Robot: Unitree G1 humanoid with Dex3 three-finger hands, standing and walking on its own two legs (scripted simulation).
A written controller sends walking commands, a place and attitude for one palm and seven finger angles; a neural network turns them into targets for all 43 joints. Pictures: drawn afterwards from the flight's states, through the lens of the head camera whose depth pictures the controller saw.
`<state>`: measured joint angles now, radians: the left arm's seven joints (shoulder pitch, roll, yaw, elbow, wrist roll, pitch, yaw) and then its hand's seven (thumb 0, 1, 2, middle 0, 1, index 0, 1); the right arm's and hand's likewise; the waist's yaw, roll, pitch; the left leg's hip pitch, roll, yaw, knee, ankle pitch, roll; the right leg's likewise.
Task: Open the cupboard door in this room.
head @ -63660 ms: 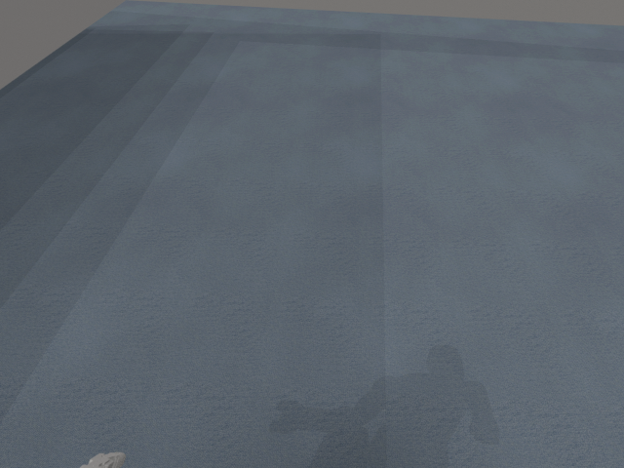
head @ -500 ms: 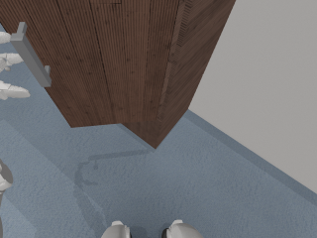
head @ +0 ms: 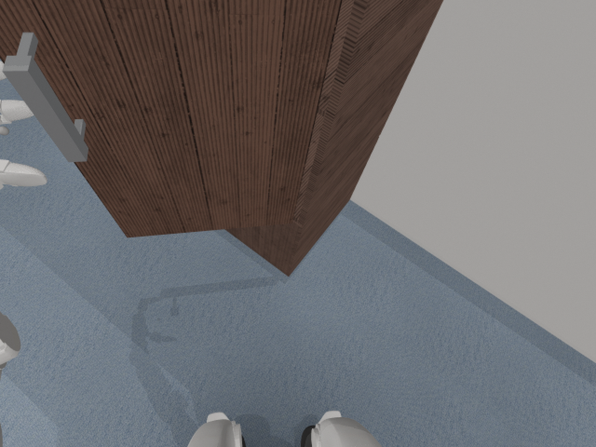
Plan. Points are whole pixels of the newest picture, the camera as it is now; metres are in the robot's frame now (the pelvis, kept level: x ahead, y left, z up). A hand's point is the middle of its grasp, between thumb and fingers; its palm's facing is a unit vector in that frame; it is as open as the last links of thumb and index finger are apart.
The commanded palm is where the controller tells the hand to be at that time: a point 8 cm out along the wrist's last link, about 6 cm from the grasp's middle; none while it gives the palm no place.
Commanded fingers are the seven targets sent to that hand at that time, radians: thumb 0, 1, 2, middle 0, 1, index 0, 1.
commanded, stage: move the hooked fingers beside the handle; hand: left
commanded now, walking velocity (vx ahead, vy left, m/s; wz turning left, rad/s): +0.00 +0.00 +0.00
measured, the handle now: (55, 103) +0.52 +0.27 +0.10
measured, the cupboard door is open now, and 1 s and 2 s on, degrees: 45 45 44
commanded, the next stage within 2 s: slide the fingers in behind the handle in 0.28 s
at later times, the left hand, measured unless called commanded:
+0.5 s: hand (6, 140) +0.46 +0.30 +0.11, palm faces +0.08 -1.00 +0.00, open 14.0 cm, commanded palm +0.44 +0.34 +0.10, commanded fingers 0.00 -0.50 0.30 -0.30 -1.20 -0.30 -1.20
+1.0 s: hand (41, 134) +0.47 +0.27 +0.11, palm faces +0.07 -1.00 +0.00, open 13.9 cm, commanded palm +0.45 +0.31 +0.10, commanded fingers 0.00 -0.50 0.30 -0.30 -1.20 -0.30 -1.20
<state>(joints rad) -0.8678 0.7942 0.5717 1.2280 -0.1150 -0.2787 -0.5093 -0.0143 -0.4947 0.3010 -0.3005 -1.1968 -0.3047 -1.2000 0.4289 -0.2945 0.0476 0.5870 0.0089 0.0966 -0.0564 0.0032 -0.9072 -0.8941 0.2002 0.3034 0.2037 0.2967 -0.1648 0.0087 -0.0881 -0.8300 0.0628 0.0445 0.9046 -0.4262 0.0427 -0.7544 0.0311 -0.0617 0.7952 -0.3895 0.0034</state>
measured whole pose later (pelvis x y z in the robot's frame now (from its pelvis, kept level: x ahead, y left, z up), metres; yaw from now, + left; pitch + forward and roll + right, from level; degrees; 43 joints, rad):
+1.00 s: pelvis -0.01 -0.01 +0.00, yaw +0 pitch +18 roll -3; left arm -0.85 0.67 0.49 1.19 -0.14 -0.32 -0.42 -0.01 -0.50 0.30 -0.30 -1.20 -0.31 -1.21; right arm 0.43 -0.29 0.05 0.61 0.01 0.09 -0.05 0.00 -0.91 -0.89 0.20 0.30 0.20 0.30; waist -0.15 0.02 -0.09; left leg -0.80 0.06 0.04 0.89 -0.41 0.04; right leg -0.73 0.03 -0.06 0.80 -0.39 0.00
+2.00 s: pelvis -0.01 -0.01 +0.00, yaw +1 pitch +18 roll -3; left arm -0.86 0.59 0.44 1.18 -0.13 -0.33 -0.33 -0.01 -0.50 0.30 -0.30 -1.20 -0.32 -1.21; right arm 0.41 -0.28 0.04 0.62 0.01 0.07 -0.04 0.00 -0.91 -0.89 0.20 0.30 0.20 0.30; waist -0.15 0.02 -0.09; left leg -0.79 0.05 0.04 0.89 -0.42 0.04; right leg -0.73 0.02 -0.06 0.82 -0.40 0.00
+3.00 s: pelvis +0.00 -0.01 +0.00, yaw +0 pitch +17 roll -3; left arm -0.80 0.57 0.45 1.13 -0.14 -0.33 -0.31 0.01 0.75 0.81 -0.35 -1.35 -0.38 -1.35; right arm 0.41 -0.28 0.03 0.62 0.01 0.07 -0.04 0.00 -0.91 -0.89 0.20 0.30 0.20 0.30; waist -0.14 0.02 -0.10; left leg -0.76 0.05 0.05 0.88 -0.42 0.03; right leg -0.71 0.03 -0.05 0.80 -0.40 0.00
